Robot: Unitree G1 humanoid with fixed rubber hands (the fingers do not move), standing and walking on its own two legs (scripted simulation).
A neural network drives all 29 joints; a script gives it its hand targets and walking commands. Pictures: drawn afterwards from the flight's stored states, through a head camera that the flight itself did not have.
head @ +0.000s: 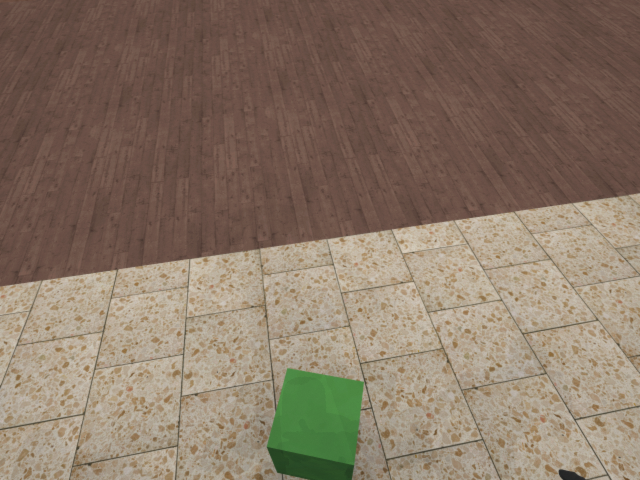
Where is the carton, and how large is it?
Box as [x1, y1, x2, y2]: [267, 368, 363, 479]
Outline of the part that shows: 287,368 267,444 267,448 277,472 308,479 351,479 363,382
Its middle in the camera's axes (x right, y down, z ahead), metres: +0.00 +0.52 +1.06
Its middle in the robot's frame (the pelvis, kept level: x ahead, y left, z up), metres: +0.40 +0.04 -0.66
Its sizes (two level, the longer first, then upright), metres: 0.210 0.200 0.250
